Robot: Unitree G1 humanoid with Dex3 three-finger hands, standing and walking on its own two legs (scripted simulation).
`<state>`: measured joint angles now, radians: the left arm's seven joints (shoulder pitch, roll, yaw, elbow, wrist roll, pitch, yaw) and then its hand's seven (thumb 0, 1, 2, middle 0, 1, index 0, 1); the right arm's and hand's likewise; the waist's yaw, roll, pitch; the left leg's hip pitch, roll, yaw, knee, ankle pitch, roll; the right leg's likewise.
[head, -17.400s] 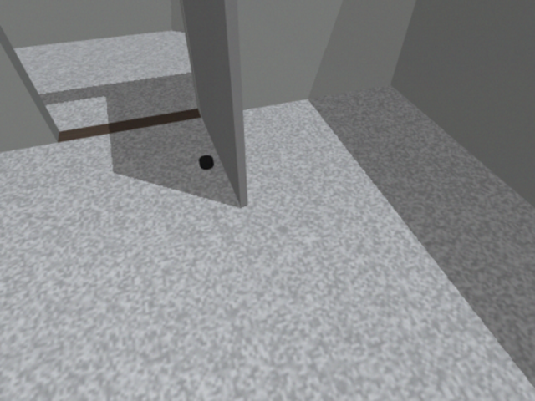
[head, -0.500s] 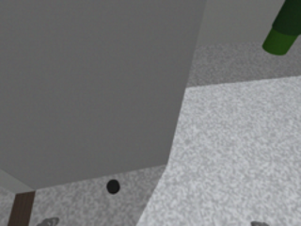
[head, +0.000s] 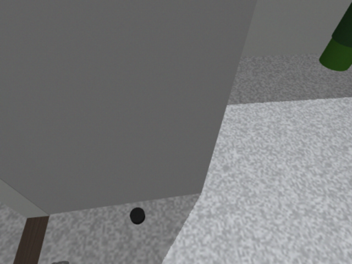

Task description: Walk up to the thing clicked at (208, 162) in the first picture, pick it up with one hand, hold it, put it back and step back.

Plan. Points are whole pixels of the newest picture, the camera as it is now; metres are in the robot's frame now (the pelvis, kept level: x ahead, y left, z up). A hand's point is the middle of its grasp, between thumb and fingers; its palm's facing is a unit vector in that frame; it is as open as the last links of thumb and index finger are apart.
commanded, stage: walk up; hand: left
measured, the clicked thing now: (137, 215) +0.47 +0.21 -0.76
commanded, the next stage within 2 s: none
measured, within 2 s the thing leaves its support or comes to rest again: neither
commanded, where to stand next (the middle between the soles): +0.06 -0.03 m, yaw +2 degrees
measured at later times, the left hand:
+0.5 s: hand out of the picture +0.09 +0.26 -0.16, palm faces +0.07 -0.94 -0.32, open 7.4 cm
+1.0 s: hand out of the picture +0.08 +0.26 -0.16, palm faces +0.11 -0.94 -0.32, open 7.4 cm
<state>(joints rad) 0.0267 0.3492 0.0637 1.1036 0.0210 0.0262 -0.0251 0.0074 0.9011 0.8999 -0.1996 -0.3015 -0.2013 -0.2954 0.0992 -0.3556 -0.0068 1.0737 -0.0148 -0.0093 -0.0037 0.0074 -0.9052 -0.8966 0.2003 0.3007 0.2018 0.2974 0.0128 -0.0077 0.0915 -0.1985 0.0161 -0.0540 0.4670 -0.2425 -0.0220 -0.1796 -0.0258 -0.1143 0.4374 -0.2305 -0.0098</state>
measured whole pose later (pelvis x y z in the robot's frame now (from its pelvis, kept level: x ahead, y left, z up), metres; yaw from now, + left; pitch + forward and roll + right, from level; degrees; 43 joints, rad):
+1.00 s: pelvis -0.01 +0.00 -0.01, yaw +4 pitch -2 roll -1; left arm 0.06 0.36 0.08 1.05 0.02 0.04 -0.03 0.01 0.90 0.90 -0.20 -0.30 -0.20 -0.30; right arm 0.14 -0.37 0.00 1.02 -0.02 -0.01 -0.01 0.01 -0.90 -0.90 0.20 0.30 0.20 0.30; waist 0.02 -0.01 0.09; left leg -0.25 -0.01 -0.13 0.55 -0.26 -0.02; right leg -0.20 -0.05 -0.18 0.52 -0.28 -0.02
